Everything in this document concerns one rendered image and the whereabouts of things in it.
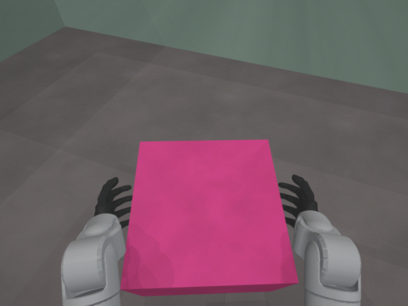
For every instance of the left robot hand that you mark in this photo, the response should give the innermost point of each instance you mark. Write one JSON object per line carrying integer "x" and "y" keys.
{"x": 106, "y": 205}

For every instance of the left robot forearm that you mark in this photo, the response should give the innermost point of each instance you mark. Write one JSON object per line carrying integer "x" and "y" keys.
{"x": 89, "y": 267}

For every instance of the right robot hand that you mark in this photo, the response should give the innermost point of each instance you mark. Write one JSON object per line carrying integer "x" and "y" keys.
{"x": 306, "y": 198}

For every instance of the carton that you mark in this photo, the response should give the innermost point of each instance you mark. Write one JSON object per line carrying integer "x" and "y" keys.
{"x": 206, "y": 217}

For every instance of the right robot forearm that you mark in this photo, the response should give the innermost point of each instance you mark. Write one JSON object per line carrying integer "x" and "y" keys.
{"x": 332, "y": 271}

